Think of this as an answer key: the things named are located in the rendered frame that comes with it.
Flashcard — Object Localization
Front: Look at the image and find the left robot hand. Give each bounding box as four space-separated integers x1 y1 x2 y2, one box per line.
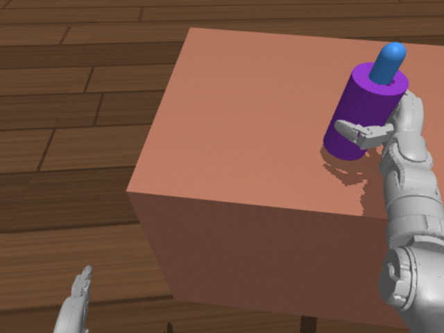
53 265 92 333

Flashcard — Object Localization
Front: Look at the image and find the bottle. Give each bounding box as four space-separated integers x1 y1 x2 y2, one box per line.
323 42 409 161

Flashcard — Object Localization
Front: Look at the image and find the right robot hand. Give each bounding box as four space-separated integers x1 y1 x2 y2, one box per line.
334 88 424 150

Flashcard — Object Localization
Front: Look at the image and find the right robot arm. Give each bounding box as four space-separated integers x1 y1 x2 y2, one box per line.
378 132 444 333

